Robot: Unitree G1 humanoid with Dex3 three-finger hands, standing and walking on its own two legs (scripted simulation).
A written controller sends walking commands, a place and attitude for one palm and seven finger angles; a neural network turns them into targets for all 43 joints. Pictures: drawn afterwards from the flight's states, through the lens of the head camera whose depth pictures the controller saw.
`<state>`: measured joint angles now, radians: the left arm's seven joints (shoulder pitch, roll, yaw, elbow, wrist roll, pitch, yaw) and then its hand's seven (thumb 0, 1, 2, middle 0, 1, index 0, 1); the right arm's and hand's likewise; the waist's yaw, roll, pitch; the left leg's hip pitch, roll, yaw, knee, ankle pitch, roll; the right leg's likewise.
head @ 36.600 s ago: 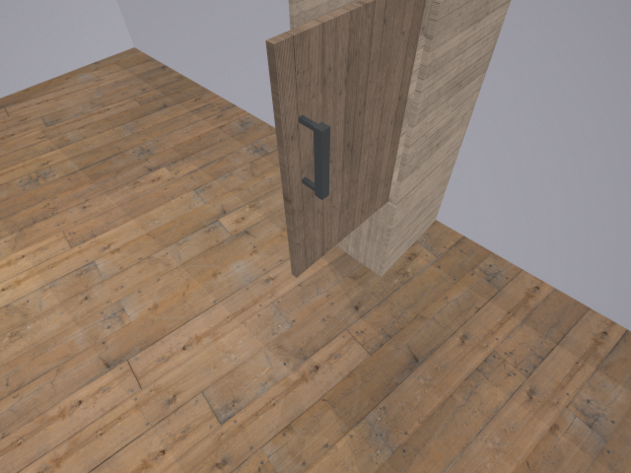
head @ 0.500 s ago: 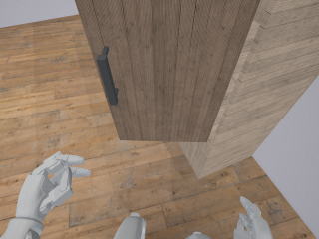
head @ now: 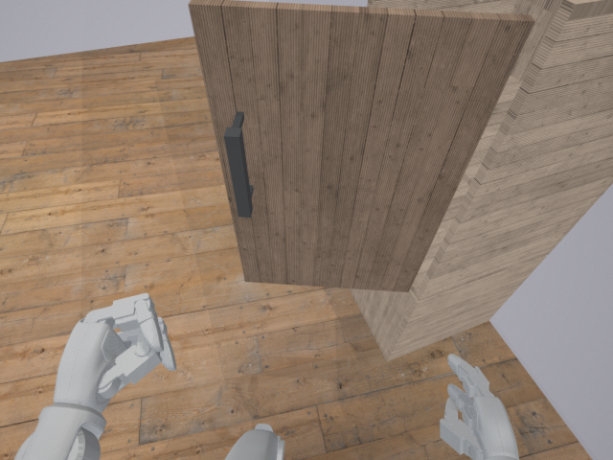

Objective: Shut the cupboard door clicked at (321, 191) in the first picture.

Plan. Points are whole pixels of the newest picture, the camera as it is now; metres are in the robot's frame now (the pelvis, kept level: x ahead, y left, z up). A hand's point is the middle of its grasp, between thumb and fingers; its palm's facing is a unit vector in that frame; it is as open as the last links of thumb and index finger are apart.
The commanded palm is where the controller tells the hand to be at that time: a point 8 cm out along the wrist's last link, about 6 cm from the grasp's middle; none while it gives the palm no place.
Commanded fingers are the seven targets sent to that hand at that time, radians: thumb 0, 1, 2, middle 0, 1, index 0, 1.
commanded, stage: raise the hand and make a fist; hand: left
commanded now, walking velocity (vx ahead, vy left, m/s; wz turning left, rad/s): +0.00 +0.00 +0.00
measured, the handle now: (242, 167) +0.50 +0.15 +0.10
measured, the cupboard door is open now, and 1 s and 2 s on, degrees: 65 65 65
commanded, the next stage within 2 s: bring the fist close to the handle in 0.66 s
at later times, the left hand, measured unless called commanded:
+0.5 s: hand (173, 339) +0.22 +0.17 +0.10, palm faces +0.01 -1.00 -0.02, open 3.1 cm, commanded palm +0.20 +0.22 +0.10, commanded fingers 0.00 0.90 0.90 -1.30 -1.50 -1.30 -1.50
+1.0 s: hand (200, 312) +0.26 +0.15 +0.10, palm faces -0.02 -1.00 -0.01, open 3.1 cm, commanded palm +0.25 +0.20 +0.10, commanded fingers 0.00 0.90 0.90 -1.30 -1.50 -1.30 -1.50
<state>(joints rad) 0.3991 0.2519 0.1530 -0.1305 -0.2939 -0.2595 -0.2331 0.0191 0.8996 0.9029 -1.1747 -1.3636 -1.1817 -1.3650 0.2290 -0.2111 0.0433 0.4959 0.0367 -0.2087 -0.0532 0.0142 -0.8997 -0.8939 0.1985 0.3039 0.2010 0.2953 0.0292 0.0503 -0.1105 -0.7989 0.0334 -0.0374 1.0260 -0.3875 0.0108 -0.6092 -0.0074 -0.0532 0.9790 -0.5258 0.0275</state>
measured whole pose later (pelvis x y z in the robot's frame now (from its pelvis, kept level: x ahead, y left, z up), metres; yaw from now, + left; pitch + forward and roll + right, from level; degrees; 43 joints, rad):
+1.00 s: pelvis +0.00 -0.02 +0.01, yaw +0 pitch +7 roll -2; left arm 0.20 0.21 0.10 -0.02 -0.27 -0.23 -0.20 0.02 0.90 0.90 -1.30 -1.50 -1.30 -1.50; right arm 0.24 -0.24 0.04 0.56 0.04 -0.22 -0.05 0.01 -0.90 -0.89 0.20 0.30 0.20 0.30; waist 0.02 0.06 -0.08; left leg -0.72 0.03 -0.03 0.95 -0.36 -0.01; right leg -0.55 -0.01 -0.05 0.94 -0.51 0.01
